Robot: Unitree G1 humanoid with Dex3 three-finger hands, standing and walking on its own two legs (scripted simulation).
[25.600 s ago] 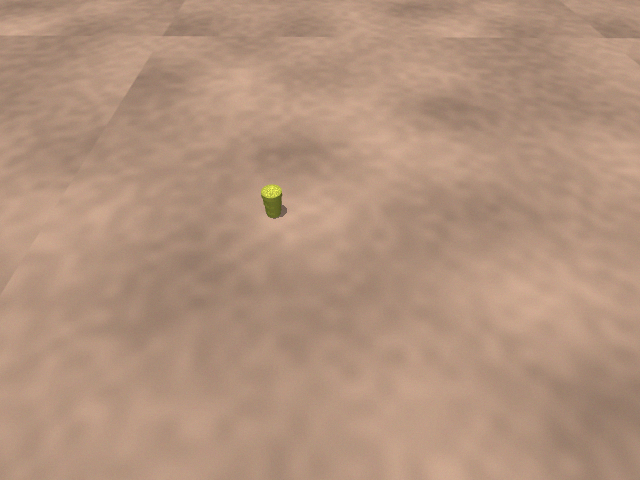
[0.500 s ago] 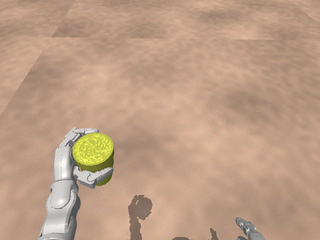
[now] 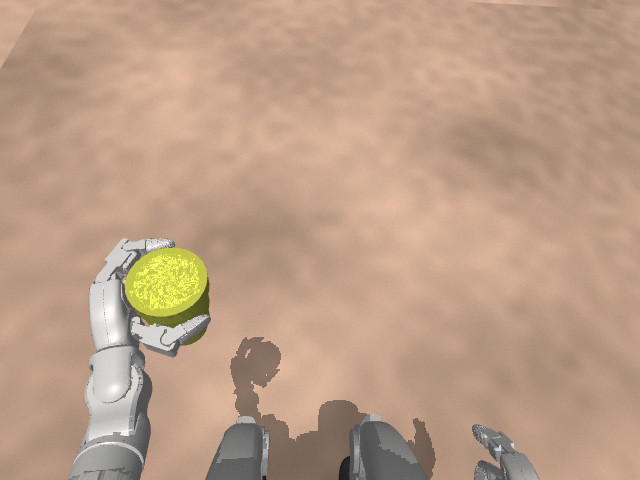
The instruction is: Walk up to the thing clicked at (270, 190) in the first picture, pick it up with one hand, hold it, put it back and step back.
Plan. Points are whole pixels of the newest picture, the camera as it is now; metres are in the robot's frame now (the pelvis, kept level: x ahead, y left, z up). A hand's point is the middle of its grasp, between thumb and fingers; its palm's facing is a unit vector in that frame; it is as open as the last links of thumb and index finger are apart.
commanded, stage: crouch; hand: left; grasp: from the side
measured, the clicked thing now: (177, 304) +0.35 +0.18 -0.04
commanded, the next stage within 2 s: lower in 1.42 s
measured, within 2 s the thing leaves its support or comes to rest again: neither
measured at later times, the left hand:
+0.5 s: hand (187, 342) +0.36 +0.22 -0.26, palm faces +0.30 -0.95 -0.06, open 11.7 cm
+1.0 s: hand (192, 356) +0.37 +0.24 -0.39, palm faces +0.29 -0.96 -0.04, open 11.7 cm
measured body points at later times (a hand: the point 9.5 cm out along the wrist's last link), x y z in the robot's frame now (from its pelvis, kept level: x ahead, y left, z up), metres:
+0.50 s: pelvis -0.04 +0.00 -0.21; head +0.15 +0.03 +0.20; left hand +0.34 +0.27 -0.26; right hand +0.09 -0.26 -0.34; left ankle +0.03 +0.13 -0.64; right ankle +0.04 -0.13 -0.64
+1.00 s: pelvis -0.07 +0.01 -0.32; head +0.14 +0.05 +0.07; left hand +0.35 +0.29 -0.39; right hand +0.02 -0.27 -0.44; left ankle +0.03 +0.13 -0.64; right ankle +0.04 -0.13 -0.64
